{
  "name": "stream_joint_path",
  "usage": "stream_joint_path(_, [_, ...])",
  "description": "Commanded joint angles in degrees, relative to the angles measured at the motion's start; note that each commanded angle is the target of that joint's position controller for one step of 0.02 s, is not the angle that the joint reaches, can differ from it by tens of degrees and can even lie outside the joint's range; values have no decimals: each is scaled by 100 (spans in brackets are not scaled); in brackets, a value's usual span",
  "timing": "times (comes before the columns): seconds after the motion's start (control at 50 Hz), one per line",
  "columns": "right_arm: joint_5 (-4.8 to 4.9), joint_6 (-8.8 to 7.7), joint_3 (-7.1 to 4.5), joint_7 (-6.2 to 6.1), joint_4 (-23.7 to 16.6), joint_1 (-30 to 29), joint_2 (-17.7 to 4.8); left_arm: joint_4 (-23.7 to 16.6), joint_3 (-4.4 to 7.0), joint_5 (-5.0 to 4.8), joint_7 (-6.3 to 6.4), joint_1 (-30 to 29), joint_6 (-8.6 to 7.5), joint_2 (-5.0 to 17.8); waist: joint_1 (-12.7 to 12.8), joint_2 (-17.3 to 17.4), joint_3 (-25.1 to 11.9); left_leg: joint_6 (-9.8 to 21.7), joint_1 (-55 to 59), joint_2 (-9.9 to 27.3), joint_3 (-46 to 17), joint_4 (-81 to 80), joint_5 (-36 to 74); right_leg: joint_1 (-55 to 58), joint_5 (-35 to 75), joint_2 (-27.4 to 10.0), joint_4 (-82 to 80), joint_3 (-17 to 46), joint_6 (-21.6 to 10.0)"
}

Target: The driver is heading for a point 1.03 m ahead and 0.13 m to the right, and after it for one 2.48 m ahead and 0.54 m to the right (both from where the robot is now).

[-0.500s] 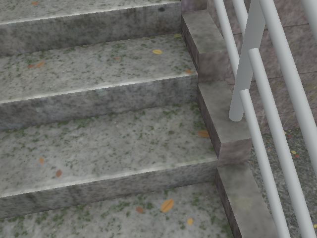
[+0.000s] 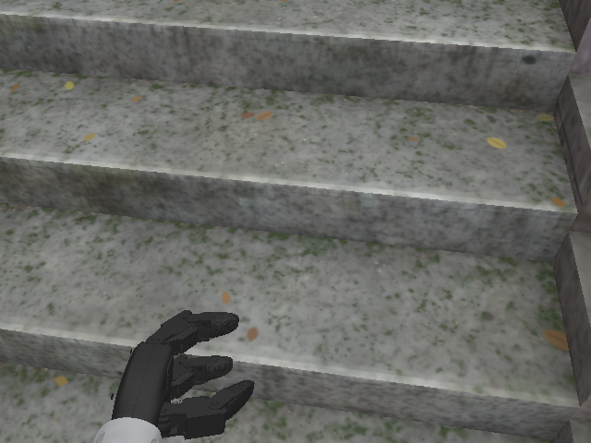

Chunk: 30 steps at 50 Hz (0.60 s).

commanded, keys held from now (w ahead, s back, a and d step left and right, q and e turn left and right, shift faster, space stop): w+q+shift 0.18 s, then w+e+shift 0.82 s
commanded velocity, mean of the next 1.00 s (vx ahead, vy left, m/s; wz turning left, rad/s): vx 0.99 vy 0.00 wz -0.19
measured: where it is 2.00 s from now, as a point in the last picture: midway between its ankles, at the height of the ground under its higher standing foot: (305, 20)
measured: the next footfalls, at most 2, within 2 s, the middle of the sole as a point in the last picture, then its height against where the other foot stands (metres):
right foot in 0.32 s outside the picture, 0.15 m higher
left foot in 0.70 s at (173, 312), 0.15 m higher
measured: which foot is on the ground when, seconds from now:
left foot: down 0.00-0.32, up 0.34-0.68, down 0.70-1.00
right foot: up 0.00-0.30, down 0.32-0.74, up 0.76-1.00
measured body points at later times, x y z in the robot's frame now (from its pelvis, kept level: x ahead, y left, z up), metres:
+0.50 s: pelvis +0.33 -0.03 +0.12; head +0.33 -0.02 +0.57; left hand +0.22 +0.23 -0.01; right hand +0.61 -0.14 +0.09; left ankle +0.29 +0.07 -0.36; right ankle +0.33 -0.12 -0.57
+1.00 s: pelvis +0.74 +0.06 +0.29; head +0.73 +0.05 +0.74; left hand +1.05 +0.23 +0.28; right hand +0.66 -0.21 +0.15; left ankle +0.66 +0.20 -0.42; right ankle +0.76 -0.05 -0.18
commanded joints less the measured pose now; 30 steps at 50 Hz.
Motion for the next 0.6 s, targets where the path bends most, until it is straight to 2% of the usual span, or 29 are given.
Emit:
stream_joint_path(0.02, [60,-111,-371,-89,-174,437,-1057,-556,123,103,4,-960,-211,184,227,-742,95,1083,1934,2239,-3667,-1389,188,-2954,138,-18,1485,374,-143])
stream_joint_path(0.04, [67,-200,-383,-80,-172,501,-1162,-575,106,191,53,-971,-156,223,187,-660,10,1133,2209,2256,-3679,-1358,466,-3593,99,-31,2252,372,-116])
stream_joint_path(0.06, [37,-263,-363,-3,-49,695,-1120,-675,1,122,193,-1319,-69,-24,98,-125,22,1233,2534,2203,-3724,-1221,744,-4428,-135,-39,3294,348,-184])
stream_joint_path(0.08, [-10,-350,-341,94,89,995,-1128,-781,-8,197,275,-1583,-44,-34,-90,13,165,1277,2965,2176,-3636,-1071,1104,-5357,-791,-72,4099,347,-187])
stream_joint_path(0.1, [-9,-412,-297,158,233,1097,-962,-904,-86,226,303,-1831,-2,-120,-78,-8,359,1157,2917,2075,-3495,-1006,1230,-5772,-1065,-141,4272,392,-228])
stream_joint_path(0.12, [9,-374,-236,165,365,1195,-694,-1093,-189,270,329,-2206,33,-416,-114,219,548,1050,2544,1952,-3300,-1088,1573,-5920,-1336,-156,4555,322,-301])
stream_joint_path(0.14, [60,-323,-244,201,412,1121,-796,-1195,-249,265,329,-2199,44,-300,4,-17,586,753,2024,1592,-2914,-1508,814,-5378,-1264,-264,3355,49,-338])
stream_joint_path(0.16, [112,-384,-268,167,343,951,-908,-1464,-221,135,336,-2462,21,-154,26,-113,805,726,977,1626,-3104,-2263,651,-4359,-1555,-380,2307,59,-266])
stream_joint_path(0.18, [195,-332,-239,102,272,477,-1033,-1526,-174,47,249,-2473,40,147,183,-279,869,715,-158,1480,-2632,-3247,1087,-2575,-968,-302,479,-720,-96])
stream_joint_path(0.2, [296,-241,-247,103,60,-346,-1153,-1274,-95,40,255,-1765,85,294,529,-184,523,486,-1315,1333,-1764,-3526,2582,-244,180,-246,-325,-1149,-114])
stream_joint_path(0.22, [339,-184,-288,134,173,-556,-1252,-1086,-57,61,274,-963,159,136,781,763,19,456,-1534,1465,-1416,-3405,4508,1129,313,-218,-343,-1382,-292])
stream_joint_path(0.24, [403,-227,-331,140,239,-536,-1409,-657,67,73,307,-14,213,251,1083,1138,-500,339,-588,1579,-923,-2591,7711,1698,-276,16,-591,-1378,-426])
stream_joint_path(0.26, [418,-322,-440,181,251,-574,-1664,-338,329,19,376,972,178,627,1547,1361,-1093,129,359,1849,-930,-1366,10220,2158,-860,246,-909,-1140,-553])
stream_joint_path(0.28, [287,-400,-562,228,314,-715,-1917,-171,558,-131,421,1637,142,1064,2015,1409,-1501,25,1124,2094,-942,-111,11046,2311,-1445,322,-1700,-931,-653])
stream_joint_path(0.3, [239,-541,-646,346,390,-900,-1986,-9,716,-107,464,2070,109,1390,2479,1119,-1753,-95,1406,1932,-729,1576,10955,2752,-1733,522,-2802,-847,-746])
stream_joint_path(0.32, [228,-607,-506,379,136,-1618,-1409,520,914,4,414,2964,33,1943,2815,-77,-1364,-203,248,1046,-627,4372,7817,3123,-2097,109,-3937,271,-1156])
stream_joint_path(0.34, [279,-561,-92,518,-260,-1624,19,1191,869,-103,359,2955,100,2005,2054,-2444,-903,-342,-2070,-411,-985,5973,1293,3255,-2691,-747,-6494,4189,-1560])
stream_joint_path(0.36, [2,-541,60,609,-611,-628,270,912,819,-111,289,1894,78,1542,872,-1719,-411,-331,-2999,-89,-1222,6977,1067,2916,-3151,-1257,-7382,5949,-1918])
stream_joint_path(0.38, [-163,-371,120,642,-686,-920,135,1006,654,-178,256,1494,41,949,665,-590,-27,-398,-3110,361,-607,7514,1419,2261,-3055,-1282,-7234,5801,-2046])
stream_joint_path(0.4, [-300,-259,249,561,-934,-1201,230,1292,536,-192,257,1735,-37,491,504,30,445,-476,-3427,632,-395,7773,1144,1632,-2721,-1208,-7144,5169,-2026])
stream_joint_path(0.44, [-355,-76,386,394,-1443,-2232,315,1798,577,-86,228,1992,-287,501,468,208,812,-563,-4392,936,-323,8812,311,1242,-1337,-922,-6728,3779,-1905])
stream_joint_path(0.46, [-363,-50,478,313,-1699,-2544,392,2079,621,-57,218,2341,-328,681,407,84,921,-581,-4798,1214,-369,8552,36,1328,-791,-875,-6845,3186,-1822])
stream_joint_path(0.48, [-306,-6,466,278,-1894,-3004,281,2209,663,-159,186,2527,-413,816,408,119,1272,-576,-5313,1403,-485,8143,-541,1374,-892,-894,-7012,2938,-1677])
stream_joint_path(0.5, [-193,-18,489,297,-2052,-3300,98,2177,626,-190,123,2678,-423,766,437,218,1157,-599,-4744,1556,-410,7046,-750,1100,-1324,-639,-7343,2542,-1586])
stream_joint_path(0.52, [-177,-35,393,341,-1904,-3017,-182,1976,644,-244,156,2254,-459,887,306,180,826,-688,-3982,1606,-157,6333,-225,945,-732,-418,-7601,2173,-1653])
stream_joint_path(0.54, [-120,-34,390,365,-1887,-3069,-184,1943,684,-208,197,2259,-509,1043,319,-11,732,-763,-3583,1608,102,6078,-95,773,-159,-394,-7827,2041,-1765])
stream_joint_path(0.56, [-149,-12,451,371,-1920,-3274,55,2047,717,-179,249,2472,-540,1115,464,-117,569,-825,-3704,1594,333,6351,-210,1087,642,-444,-7826,2072,-1932])
stream_joint_path(0.58, [-199,-43,456,323,-2100,-3736,183,2110,782,-91,316,2861,-613,1212,750,19,674,-764,-4621,1728,426,6416,-612,2122,1528,-722,-7828,2326,-1946])
stream_joint_path(0.6, [-250,-107,503,389,-2084,-3920,312,2205,887,-21,386,3454,-625,1342,1083,153,497,-643,-5675,1789,441,6286,-808,3590,2460,-861,-7412,2460,-1929])
Velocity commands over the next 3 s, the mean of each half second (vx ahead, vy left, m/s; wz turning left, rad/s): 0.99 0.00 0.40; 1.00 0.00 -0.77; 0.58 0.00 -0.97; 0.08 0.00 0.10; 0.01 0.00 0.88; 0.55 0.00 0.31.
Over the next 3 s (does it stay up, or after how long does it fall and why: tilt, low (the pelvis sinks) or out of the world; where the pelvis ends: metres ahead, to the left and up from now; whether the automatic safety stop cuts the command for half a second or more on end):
stays up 1.36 -0.17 0.61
